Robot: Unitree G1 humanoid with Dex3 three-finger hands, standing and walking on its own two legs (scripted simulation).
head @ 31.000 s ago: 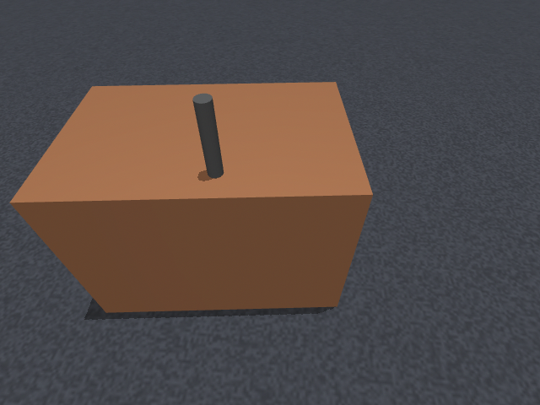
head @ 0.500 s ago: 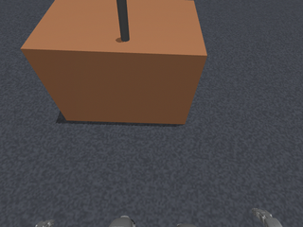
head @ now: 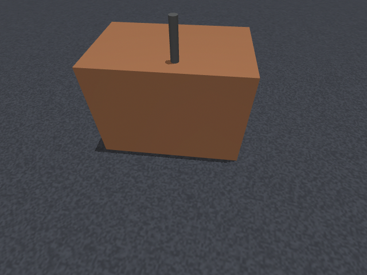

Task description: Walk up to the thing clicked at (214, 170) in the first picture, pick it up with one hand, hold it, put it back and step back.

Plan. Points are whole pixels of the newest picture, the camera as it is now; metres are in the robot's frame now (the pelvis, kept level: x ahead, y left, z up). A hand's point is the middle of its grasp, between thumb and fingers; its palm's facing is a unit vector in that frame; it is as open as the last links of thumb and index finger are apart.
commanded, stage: step back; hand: left
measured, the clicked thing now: (174, 39) +1.13 +0.11 +0.00
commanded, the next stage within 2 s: stand in 0.76 s
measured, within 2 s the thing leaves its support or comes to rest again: neither
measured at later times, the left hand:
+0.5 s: hand out of the picture +0.09 +0.27 -0.15, palm faces +0.02 -0.94 -0.35, open 7.4 cm
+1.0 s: hand out of the picture +0.15 +0.25 -0.13, palm faces -0.02 -0.94 -0.33, open 7.4 cm
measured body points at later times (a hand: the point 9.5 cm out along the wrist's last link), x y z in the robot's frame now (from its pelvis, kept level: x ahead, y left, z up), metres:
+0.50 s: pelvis +0.03 +0.01 +0.01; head +0.04 +0.02 +0.46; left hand +0.09 +0.32 -0.13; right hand +0.11 -0.29 -0.12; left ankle +0.02 +0.13 -0.73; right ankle +0.03 -0.12 -0.73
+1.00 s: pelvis +0.04 +0.01 +0.02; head +0.05 +0.01 +0.47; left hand +0.15 +0.30 -0.11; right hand +0.14 -0.29 -0.11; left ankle +0.02 +0.13 -0.73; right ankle +0.03 -0.12 -0.73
